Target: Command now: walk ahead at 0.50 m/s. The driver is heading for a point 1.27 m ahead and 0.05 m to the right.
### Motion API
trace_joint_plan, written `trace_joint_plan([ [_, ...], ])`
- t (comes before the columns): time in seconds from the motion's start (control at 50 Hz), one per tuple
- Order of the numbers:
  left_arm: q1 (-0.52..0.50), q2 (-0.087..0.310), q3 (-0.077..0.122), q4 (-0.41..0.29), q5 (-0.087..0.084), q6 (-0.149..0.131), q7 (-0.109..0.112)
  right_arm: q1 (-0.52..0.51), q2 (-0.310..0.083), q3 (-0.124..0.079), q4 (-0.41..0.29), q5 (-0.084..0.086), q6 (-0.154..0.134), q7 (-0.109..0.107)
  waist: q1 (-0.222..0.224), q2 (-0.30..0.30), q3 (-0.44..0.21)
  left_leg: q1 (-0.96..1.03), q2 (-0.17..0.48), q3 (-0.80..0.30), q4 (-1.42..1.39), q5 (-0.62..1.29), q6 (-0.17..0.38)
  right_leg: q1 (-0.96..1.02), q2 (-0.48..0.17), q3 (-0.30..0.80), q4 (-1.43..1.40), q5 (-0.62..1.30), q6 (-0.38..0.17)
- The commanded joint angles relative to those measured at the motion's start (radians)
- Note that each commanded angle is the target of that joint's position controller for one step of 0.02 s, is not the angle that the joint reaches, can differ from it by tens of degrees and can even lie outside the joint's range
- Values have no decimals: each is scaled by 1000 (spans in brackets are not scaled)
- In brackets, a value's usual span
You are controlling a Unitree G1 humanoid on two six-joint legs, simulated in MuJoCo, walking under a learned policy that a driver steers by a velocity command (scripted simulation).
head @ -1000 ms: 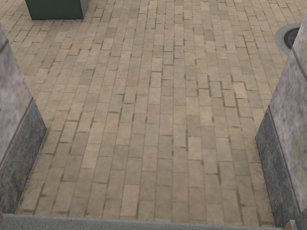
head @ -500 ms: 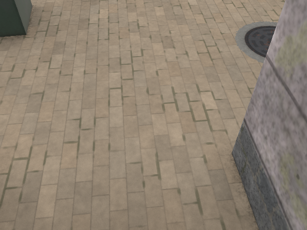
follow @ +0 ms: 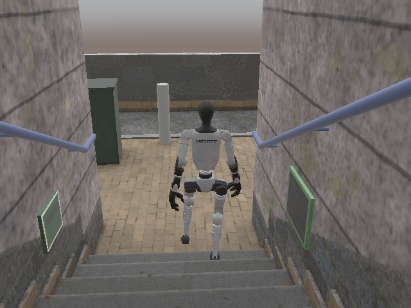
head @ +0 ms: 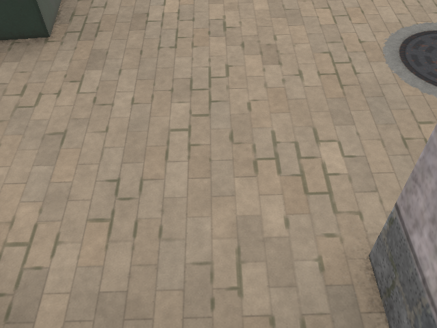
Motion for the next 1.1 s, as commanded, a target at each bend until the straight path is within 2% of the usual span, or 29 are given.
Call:
trace_joint_plan([
  [0.02, -14, 106, 10, -52, -1, -21, 19, -71, -79, -19, -71, -4, -31, 20, -24, -71, 98, -150, 24, -38, -168, 231, -3, 14, -258, 332, -139, 187, -152],
  [0.08, 11, 142, 23, -80, -3, -35, 30, -132, -61, -14, -86, 5, -39, 26, 20, -58, 65, 31, -15, 12, -269, 385, -17, -79, -232, 310, -74, -31, -138],
  [0.1, 3, 119, 19, -83, 1, -43, 21, -177, -62, -14, -107, 10, -31, 22, 33, -57, 100, 49, -9, 7, -319, 398, -5, -116, -229, 295, -55, -49, -139],
  [0.18, 45, 107, 22, -91, 15, -46, 3, -341, -53, -3, -181, 30, -33, 20, 134, -120, 188, 70, -1, 48, -524, 293, 9, -22, -212, 275, 27, 89, -117],
  [0.2, 49, 104, 15, -75, 35, -31, 12, -342, -45, -1, -175, 47, -30, 22, 144, -120, 192, 92, 18, 61, -610, 279, 15, 17, -211, 254, 66, 153, -110],
  [0.24, 90, 108, 13, -52, 38, -17, 20, -274, -57, -1, -147, 53, -42, 8, 139, -92, 157, 215, 20, 83, -714, 266, 34, 94, -201, 242, 203, 293, -109],
  [0.28, 68, 129, 17, -50, 33, -6, 11, 70, -98, -20, -17, 33, -45, -8, -23, -8, 10, 590, -39, 172, -752, 226, 56, 31, -154, 175, 583, 504, -104],
  [0.3, 92, 106, 21, -42, 5, -9, 7, 249, -157, -38, 43, 19, -49, -3, -101, 27, -80, 892, 40, 68, -682, 334, 79, -198, -91, 138, 908, 193, -74],
  [0.32, 175, 34, 21, -44, -48, -14, 18, 395, -227, -51, 80, 9, -59, 2, -76, 229, -259, 1290, 236, -58, -284, 921, 127, -548, 4, 115, 1342, -501, -11],
  [0.34, 157, 117, 26, -77, -74, -28, 36, 415, -220, -50, 60, 45, -59, 4, -121, 193, -421, 1413, 325, -198, -278, 776, 172, -719, -41, 185, 1383, -381, -18],
  [0.36, 6, 144, 28, -128, -58, -30, 38, 367, -225, -58, 39, 52, -50, -12, -153, 213, -412, 1324, 355, -343, -475, 151, 253, -848, -68, 123, 1375, -271, -3],
  [0.38, -132, 154, 31, -149, -12, -24, 26, 239, -120, -29, -4, 38, -43, -30, -131, 43, -215, 1090, 251, -287, -633, -211, 210, -864, -116, 91, 1187, -85, -10],
  [0.4, -165, 126, 31, -165, 1, -17, 12, 216, -131, -27, -12, 27, -46, -48, -110, 121, -142, 925, 299, -353, -670, -239, 265, -836, -130, 89, 1177, -60, -2],
  [0.42, -196, 120, 28, -164, 25, -13, -1, 185, -78, -6, -9, 26, -63, -50, -63, -16, -52, 747, 256, -295, -668, -121, 227, -758, -171, 142, 972, 66, -2],
  [0.44, -170, 74, 20, -146, 38, 2, -13, 190, -72, -2, -1, 25, -73, -47, -28, 4, -17, 604, 240, -267, -670, -58, 230, -675, -175, 136, 909, 66, 6],
  [0.46, -195, 24, 3, -153, 29, 14, -25, 159, -77, 0, 5, 30, -85, -44, 13, -30, 32, 433, 163, -171, -743, -4, 205, -560, -181, 109, 727, 136, 37],
  [0.48, -210, 15, -1, -171, 27, 17, -34, 146, -116, -10, 1, 35, -94, -44, 24, 29, 16, 412, 140, -136, -774, 82, 221, -499, -166, 82, 614, 190, 49],
  [0.54, -293, 43, -11, -188, -1, 0, -49, 135, -90, -9, -1, 54, -94, -37, 22, 81, 6, 401, 83, -7, -795, 226, 194, -325, -155, 56, 257, 389, 42],
  [0.58, -381, 45, -18, -193, -3, -5, -57, 196, -82, -8, 14, 65, -87, -38, -19, 62, 5, 483, 71, 5, -800, 174, 175, -285, -124, 24, 111, 487, 25],
  [0.66, -509, 77, -19, -232, 3, -6, -48, 302, -110, -14, 47, 50, -79, -47, -58, 12, 61, 683, 131, -42, -787, 131, 180, -358, -124, 24, 6, 379, -7],
  [0.72, -391, 97, -7, -199, 10, -19, -39, 285, -122, -10, 55, 41, -67, -48, 10, -2, 1, 733, 109, 14, -590, 328, 154, -165, -58, -12, -80, 274, -28],
  [0.74, -239, 134, 9, -150, 21, -31, -34, 288, -103, -2, 49, 43, -67, -45, 63, -43, -80, 655, 62, 53, -400, 307, 131, 42, -83, 45, -81, 279, -56],
  [0.76, -83, 240, 36, -138, 34, -40, -24, 359, -32, 19, 20, 67, -70, -38, 82, -197, -228, 384, -35, 120, -53, 33, 84, 358, -333, 394, -111, 222, -160],
  [0.78, -35, 271, 53, -116, 12, -16, -28, 384, -43, 13, 31, 57, -60, -39, 92, -323, -323, 153, -169, 138, 235, -650, 69, 497, -488, 721, -248, 148, -253],
  [0.8, -127, 216, 40, -130, -12, 1, -27, 272, -133, -13, 11, 31, -50, -43, 67, -176, -203, 40, -109, 50, 294, -604, 82, 415, -426, 657, -267, -16, -205],
  [0.82, -229, 172, 26, -148, -11, 0, -24, 196, -115, -10, -21, 35, -55, -36, 37, -149, -67, 29, -63, 39, 244, -496, 80, 251, -394, 541, -318, -25, -167],
  [0.86, -280, 115, 14, -141, -11, -14, -20, 176, -80, -8, -19, 31, -47, -29, -21, -128, 23, 126, -13, 32, 124, -393, 61, 67, -321, 385, -387, 153, -123],
  [0.94, -220, 125, 13, -103, -17, -42, -18, 172, -37, -5, -15, 29, -17, -23, -66, -94, 6, 185, -8, 55, 32, -343, 11, 6, -294, 261, -416, 403, -141],
  [1.1, -107, 138, 18, -69, -19, -51, -18, -145, -29, 6, -120, 37, -18, -8, 3, -107, 63, 155, -11, 117, -338, -103, -21, 73, -257, 158, -462, 407, -120],
])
